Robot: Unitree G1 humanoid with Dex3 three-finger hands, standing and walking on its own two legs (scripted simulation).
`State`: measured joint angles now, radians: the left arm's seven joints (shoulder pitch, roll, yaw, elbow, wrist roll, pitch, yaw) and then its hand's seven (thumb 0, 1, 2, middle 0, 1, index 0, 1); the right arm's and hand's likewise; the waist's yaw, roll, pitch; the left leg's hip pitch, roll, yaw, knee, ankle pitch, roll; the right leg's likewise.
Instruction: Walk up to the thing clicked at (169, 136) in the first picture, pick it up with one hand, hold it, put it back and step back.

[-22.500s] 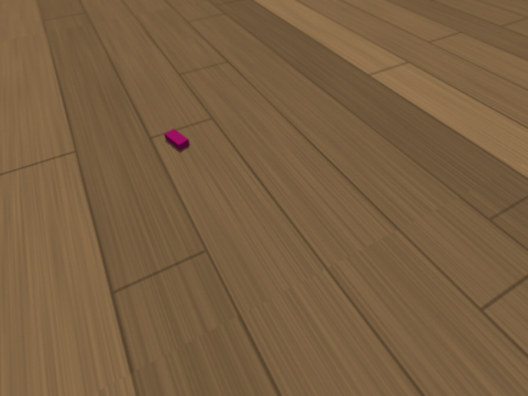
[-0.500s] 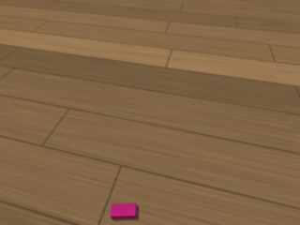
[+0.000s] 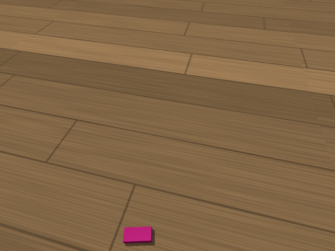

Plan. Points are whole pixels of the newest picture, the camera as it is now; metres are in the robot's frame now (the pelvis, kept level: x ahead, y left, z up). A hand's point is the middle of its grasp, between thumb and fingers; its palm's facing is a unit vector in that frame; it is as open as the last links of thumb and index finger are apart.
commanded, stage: rise first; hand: left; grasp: from above
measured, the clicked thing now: (138, 234) +0.34 +0.19 -0.76
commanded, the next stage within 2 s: none
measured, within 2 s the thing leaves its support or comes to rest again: neither
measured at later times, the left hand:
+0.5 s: hand out of the picture +0.13 +0.26 -0.21, palm faces -0.12 -0.91 -0.41, open 12.9 cm
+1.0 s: hand out of the picture +0.14 +0.27 -0.35, palm faces -0.39 -0.67 -0.63, open 14.1 cm
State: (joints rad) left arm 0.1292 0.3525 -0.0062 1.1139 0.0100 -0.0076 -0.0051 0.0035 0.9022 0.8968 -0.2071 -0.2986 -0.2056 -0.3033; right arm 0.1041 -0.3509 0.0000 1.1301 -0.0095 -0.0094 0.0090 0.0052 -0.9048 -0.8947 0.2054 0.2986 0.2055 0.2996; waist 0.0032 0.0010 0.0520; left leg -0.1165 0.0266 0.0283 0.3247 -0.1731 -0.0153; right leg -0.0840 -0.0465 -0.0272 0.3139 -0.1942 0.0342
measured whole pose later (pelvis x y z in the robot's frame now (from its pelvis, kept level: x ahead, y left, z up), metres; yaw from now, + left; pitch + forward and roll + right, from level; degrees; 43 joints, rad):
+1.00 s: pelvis -0.05 +0.00 -0.20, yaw +0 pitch +28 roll -2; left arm 0.03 0.37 0.09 0.64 0.55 -0.02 0.08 -0.01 -0.52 0.98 -0.08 -1.05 -0.07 -1.06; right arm 0.08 -0.26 -0.05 0.57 0.00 -0.18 0.02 0.01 -0.89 -0.89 0.21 0.30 0.21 0.30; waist -0.01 0.00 -0.19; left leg -1.47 0.04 -0.04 1.59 -0.61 -0.02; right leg -1.41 -0.05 -0.02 1.58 -0.65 0.03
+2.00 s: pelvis -0.11 +0.00 -0.42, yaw -5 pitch +32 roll -5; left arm -0.63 0.53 0.05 1.22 1.17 -0.20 0.42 0.00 -0.54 1.03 -0.09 -0.97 -0.08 -0.98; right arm 0.08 -0.25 -0.04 0.78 -0.11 -0.07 0.10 0.01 -0.90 -0.90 0.20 0.30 0.20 0.30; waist -0.10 -0.01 -0.11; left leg -2.23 0.04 -0.12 2.30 -0.63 -0.02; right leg -2.15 -0.01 -0.03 2.26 -0.67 0.04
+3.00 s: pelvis -0.10 +0.00 -0.46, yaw -6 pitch +32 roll -5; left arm -0.73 0.57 0.09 1.39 1.25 -0.22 0.54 0.00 -0.53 1.01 -0.09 -0.99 -0.09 -1.00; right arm 0.08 -0.26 -0.03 0.82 -0.16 -0.09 0.14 0.00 -0.91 -0.90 0.20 0.30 0.20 0.30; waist -0.15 -0.02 -0.08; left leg -2.31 0.04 -0.14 2.41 -0.66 -0.03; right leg -2.23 0.01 -0.03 2.37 -0.70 0.04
